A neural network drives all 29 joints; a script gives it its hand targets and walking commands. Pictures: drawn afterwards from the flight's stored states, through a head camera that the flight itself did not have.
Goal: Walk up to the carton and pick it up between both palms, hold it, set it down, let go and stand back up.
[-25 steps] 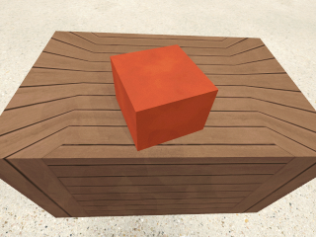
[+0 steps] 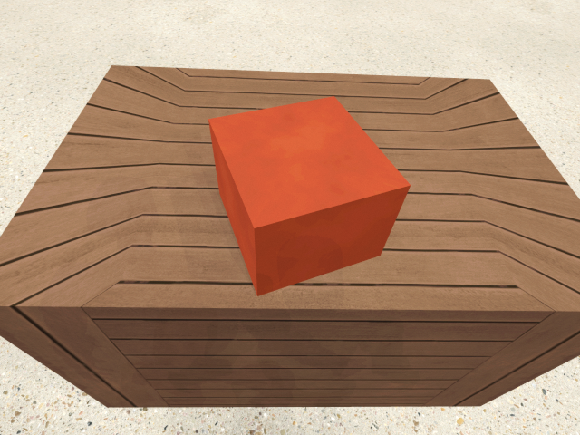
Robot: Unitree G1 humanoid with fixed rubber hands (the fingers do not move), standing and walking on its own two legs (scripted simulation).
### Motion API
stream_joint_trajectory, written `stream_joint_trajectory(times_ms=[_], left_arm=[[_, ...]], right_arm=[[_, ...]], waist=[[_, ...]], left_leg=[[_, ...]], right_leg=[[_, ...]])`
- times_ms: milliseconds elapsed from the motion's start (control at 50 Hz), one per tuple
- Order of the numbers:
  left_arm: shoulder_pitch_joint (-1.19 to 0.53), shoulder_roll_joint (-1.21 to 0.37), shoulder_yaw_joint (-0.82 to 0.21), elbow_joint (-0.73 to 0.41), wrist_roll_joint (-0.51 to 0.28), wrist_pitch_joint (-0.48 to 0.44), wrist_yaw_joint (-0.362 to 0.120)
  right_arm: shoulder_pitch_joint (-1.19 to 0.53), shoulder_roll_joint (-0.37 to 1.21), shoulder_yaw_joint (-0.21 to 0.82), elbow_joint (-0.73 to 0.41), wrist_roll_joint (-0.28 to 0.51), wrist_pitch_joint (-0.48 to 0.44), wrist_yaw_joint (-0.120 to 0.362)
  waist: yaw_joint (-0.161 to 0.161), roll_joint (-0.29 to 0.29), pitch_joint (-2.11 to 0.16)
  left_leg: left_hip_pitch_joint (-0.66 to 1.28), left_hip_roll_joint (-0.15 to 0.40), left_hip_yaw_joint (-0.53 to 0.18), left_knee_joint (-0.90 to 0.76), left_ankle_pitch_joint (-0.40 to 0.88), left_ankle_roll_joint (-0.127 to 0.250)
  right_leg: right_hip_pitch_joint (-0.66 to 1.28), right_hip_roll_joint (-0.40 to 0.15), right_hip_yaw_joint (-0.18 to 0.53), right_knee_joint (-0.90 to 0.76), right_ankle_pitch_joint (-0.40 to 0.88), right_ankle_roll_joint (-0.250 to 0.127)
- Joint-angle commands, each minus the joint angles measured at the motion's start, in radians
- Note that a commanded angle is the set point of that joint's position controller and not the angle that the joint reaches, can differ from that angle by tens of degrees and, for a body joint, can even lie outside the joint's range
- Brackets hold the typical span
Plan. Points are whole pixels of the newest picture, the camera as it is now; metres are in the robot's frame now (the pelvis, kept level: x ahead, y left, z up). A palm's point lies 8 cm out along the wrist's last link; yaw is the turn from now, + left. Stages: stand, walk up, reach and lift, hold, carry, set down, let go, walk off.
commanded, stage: walk up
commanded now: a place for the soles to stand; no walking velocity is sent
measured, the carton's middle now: (298, 190) +0.51 -0.02 +0.02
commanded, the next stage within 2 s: reach and lift in 1.02 s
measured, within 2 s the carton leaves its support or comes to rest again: neither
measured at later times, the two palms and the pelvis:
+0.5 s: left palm out of the picture +0.12 +0.29 -0.12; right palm out of the picture +0.13 -0.30 -0.11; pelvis +0.03 +0.00 +0.01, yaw +0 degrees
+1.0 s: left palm out of the picture +0.11 +0.28 -0.12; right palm out of the picture +0.10 -0.30 -0.11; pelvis +0.03 -0.01 +0.01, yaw +0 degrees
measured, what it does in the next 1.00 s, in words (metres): stands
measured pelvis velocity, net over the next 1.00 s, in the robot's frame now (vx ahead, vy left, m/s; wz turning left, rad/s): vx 0.03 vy -0.01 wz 0.00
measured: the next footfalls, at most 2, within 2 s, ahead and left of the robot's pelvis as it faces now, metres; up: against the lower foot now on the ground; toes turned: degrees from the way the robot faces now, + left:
none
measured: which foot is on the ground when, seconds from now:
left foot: down 0.00-1.00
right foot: down 0.00-1.00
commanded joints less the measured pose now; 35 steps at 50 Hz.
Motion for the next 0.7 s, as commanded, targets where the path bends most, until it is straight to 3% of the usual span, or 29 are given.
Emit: stream_joint_trajectory(times_ms=[0,20,60,80,100,120,140,160,200,220,240,260,300,320,340,360,380,400,420,440,480,500,520,540,580,600,640,660,680], left_arm=[[-0.083,0.24,0.037,-0.084,-0.008,-0.025,0.014],[-0.056,0.258,0.047,-0.08,0.0,-0.026,0.016],[-0.062,0.25,0.035,-0.074,-0.01,-0.03,0.019],[-0.059,0.236,0.041,-0.082,-0.01,-0.031,0.022],[-0.032,0.248,0.039,-0.075,-0.01,-0.029,0.02],[-0.031,0.25,0.04,-0.074,-0.011,-0.024,0.023],[-0.064,0.234,0.036,-0.077,-0.01,-0.025,0.022],[-0.069,0.231,0.037,-0.079,-0.013,-0.022,0.021],[-0.05,0.229,0.031,-0.077,-0.014,-0.026,0.025],[-0.06,0.234,0.036,-0.079,-0.013,-0.027,0.024],[-0.06,0.23,0.034,-0.077,-0.015,-0.02,0.025],[-0.039,0.224,0.034,-0.071,-0.009,-0.021,0.028],[-0.043,0.233,0.031,-0.072,-0.013,-0.021,0.027],[-0.041,0.234,0.027,-0.062,-0.014,-0.021,0.026],[-0.067,0.238,0.035,-0.07,-0.01,-0.024,0.028],[-0.064,0.226,0.024,-0.067,-0.009,-0.022,0.027],[-0.062,0.217,0.024,-0.081,-0.014,-0.024,0.027],[-0.062,0.222,0.02,-0.076,-0.017,-0.023,0.028],[-0.063,0.226,0.03,-0.066,-0.016,-0.024,0.027],[-0.071,0.239,0.03,-0.061,-0.008,-0.021,0.026],[-0.043,0.255,0.036,-0.055,-0.01,-0.02,0.024],[-0.063,0.239,0.042,-0.056,-0.015,-0.02,0.026],[-0.077,0.217,0.03,-0.082,-0.013,-0.02,0.023],[-0.089,0.225,0.035,-0.085,-0.009,-0.022,0.024],[-0.063,0.215,0.031,-0.067,-0.005,-0.021,0.023],[-0.086,0.206,0.029,-0.061,-0.007,-0.023,0.022],[-0.035,0.211,0.027,-0.062,-0.013,-0.024,0.027],[-0.066,0.22,0.035,-0.067,-0.007,-0.024,0.024],[-0.061,0.214,0.034,-0.059,-0.009,-0.021,0.025]], right_arm=[[-0.033,-0.25,-0.04,-0.048,-0.005,-0.024,-0.015],[-0.033,-0.257,-0.047,-0.069,-0.002,-0.021,-0.014],[-0.035,-0.233,-0.039,-0.056,0.005,-0.018,-0.017],[-0.038,-0.252,-0.033,-0.057,0.005,-0.024,-0.016],[-0.043,-0.246,-0.038,-0.065,0.008,-0.025,-0.017],[-0.044,-0.231,-0.036,-0.069,0.005,-0.02,-0.02],[-0.038,-0.24,-0.038,-0.066,0.002,-0.022,-0.024],[-0.052,-0.258,-0.041,-0.074,-0.001,-0.021,-0.023],[-0.06,-0.233,-0.041,-0.079,0.0,-0.018,-0.022],[-0.031,-0.246,-0.036,-0.078,0.008,-0.018,-0.022],[-0.034,-0.241,-0.04,-0.077,-0.003,-0.016,-0.025],[-0.049,-0.236,-0.036,-0.08,0.002,-0.015,-0.025],[-0.04,-0.225,-0.037,-0.087,0.009,-0.012,-0.022],[-0.048,-0.23,-0.037,-0.103,0.002,-0.012,-0.023],[-0.038,-0.23,-0.04,-0.091,0.004,-0.01,-0.022],[-0.053,-0.245,-0.042,-0.093,-0.004,-0.012,-0.021],[-0.035,-0.23,-0.037,-0.079,0.005,-0.014,-0.021],[-0.034,-0.247,-0.039,-0.082,0.004,-0.016,-0.022],[-0.047,-0.228,-0.036,-0.075,0.004,-0.016,-0.019],[-0.046,-0.222,-0.041,-0.086,-0.003,-0.015,-0.02],[-0.033,-0.239,-0.04,-0.097,0.004,-0.015,-0.023],[-0.061,-0.224,-0.038,-0.083,0.0,-0.013,-0.024],[-0.04,-0.227,-0.037,-0.097,-0.001,-0.016,-0.026],[-0.042,-0.212,-0.036,-0.098,0.001,-0.016,-0.024],[-0.036,-0.245,-0.04,-0.102,0.001,-0.013,-0.021],[-0.023,-0.248,-0.032,-0.097,0.0,-0.013,-0.025],[-0.056,-0.234,-0.038,-0.098,-0.005,-0.016,-0.023],[-0.026,-0.238,-0.038,-0.09,-0.004,-0.02,-0.024],[-0.032,-0.224,-0.03,-0.092,-0.003,-0.022,-0.024]], waist=[[-0.017,-0.012,-0.145],[-0.001,0.046,-0.174],[-0.002,-0.048,-0.154],[-0.006,0.026,-0.177],[0.001,0.016,-0.21],[0.0,-0.034,-0.172],[-0.011,0.017,-0.152],[0.0,0.02,-0.166],[-0.004,0.048,-0.19],[-0.004,0.012,-0.192],[-0.001,0.035,-0.186],[0.012,0.012,-0.148],[-0.002,-0.028,-0.202],[-0.003,-0.023,-0.182],[-0.01,0.062,-0.163],[-0.007,0.059,-0.181],[-0.014,-0.012,-0.177],[-0.008,0.044,-0.169],[-0.002,0.004,-0.143],[-0.011,0.038,-0.125],[-0.005,-0.011,-0.181],[0.004,0.009,-0.157],[-0.008,0.03,-0.173],[-0.012,0.006,-0.155],[-0.012,0.028,-0.152],[-0.01,-0.013,-0.141],[0.016,0.03,-0.118],[0.001,0.026,-0.144],[0.012,0.014,-0.107]], left_leg=[[0.01,0.089,-0.068,-0.122,0.208,0.065],[-0.006,0.092,-0.055,-0.118,0.232,0.059],[0.014,0.075,-0.04,-0.122,0.227,0.04],[0.034,0.096,-0.057,-0.136,0.267,0.045],[0.049,0.086,-0.046,-0.11,0.266,0.046],[0.046,0.098,-0.047,-0.13,0.299,0.037],[0.045,0.093,-0.042,-0.132,0.336,0.054],[0.032,0.108,-0.064,-0.118,0.392,0.063],[0.081,0.085,-0.008,-0.113,0.382,0.042],[0.067,0.096,-0.024,-0.135,0.384,0.041],[0.066,0.098,-0.031,-0.136,0.386,0.048],[0.026,0.093,-0.033,-0.126,0.356,0.047],[0.11,0.091,-0.027,-0.139,0.326,0.039],[0.095,0.086,-0.046,-0.123,0.326,0.042],[0.062,0.087,-0.03,-0.137,0.343,0.035],[0.079,0.088,-0.019,-0.129,0.357,0.04],[0.096,0.098,-0.026,-0.135,0.345,0.037],[0.088,0.101,-0.027,-0.144,0.358,0.031],[0.07,0.098,-0.044,-0.15,0.354,0.036],[0.073,0.1,-0.036,-0.145,0.387,0.04],[0.082,0.122,-0.033,-0.133,0.391,0.043],[0.035,0.101,-0.029,-0.143,0.326,0.043],[0.063,0.099,-0.02,-0.149,0.357,0.041],[0.08,0.098,-0.022,-0.156,0.353,0.04],[0.074,0.106,-0.034,-0.152,0.323,0.052],[0.061,0.106,-0.046,-0.16,0.337,0.047],[0.051,0.099,-0.024,-0.179,0.315,0.045],[0.061,0.104,-0.025,-0.181,0.339,0.044],[0.025,0.1,-0.034,-0.16,0.318,0.047]], right_leg=[[0.072,-0.094,0.101,-0.137,0.04,-0.07],[0.127,-0.096,0.092,-0.115,0.103,-0.064],[0.103,-0.108,0.092,-0.129,0.146,-0.06],[0.132,-0.104,0.09,-0.119,0.178,-0.056],[0.129,-0.1,0.073,-0.113,0.19,-0.056],[0.133,-0.104,0.068,-0.122,0.202,-0.052],[0.119,-0.093,0.084,-0.105,0.221,-0.06],[0.156,-0.108,0.063,-0.117,0.248,-0.046],[0.137,-0.112,0.074,-0.116,0.291,-0.051],[0.173,-0.102,0.06,-0.107,0.262,-0.055],[0.17,-0.105,0.052,-0.114,0.252,-0.053],[0.176,-0.1,0.061,-0.117,0.261,-0.053],[0.155,-0.11,0.069,-0.127,0.28,-0.056],[0.143,-0.106,0.067,-0.133,0.281,-0.055],[0.172,-0.108,0.064,-0.123,0.299,-0.059],[0.162,-0.113,0.069,-0.123,0.313,-0.051],[0.158,-0.113,0.063,-0.137,0.297,-0.048],[0.161,-0.113,0.077,-0.13,0.29,-0.047],[0.161,-0.108,0.056,-0.132,0.265,-0.038],[0.138,-0.104,0.065,-0.134,0.278,-0.048],[0.184,-0.111,0.06,-0.149,0.282,-0.038],[0.199,-0.105,0.067,-0.138,0.252,-0.042],[0.186,-0.112,0.056,-0.129,0.279,-0.05],[0.142,-0.097,0.054,-0.13,0.244,-0.055],[0.15,-0.091,0.061,-0.139,0.249,-0.049],[0.171,-0.1,0.051,-0.141,0.262,-0.048],[0.171,-0.093,0.071,-0.147,0.247,-0.051],[0.185,-0.099,0.067,-0.137,0.246,-0.055],[0.182,-0.101,0.076,-0.158,0.231,-0.04]])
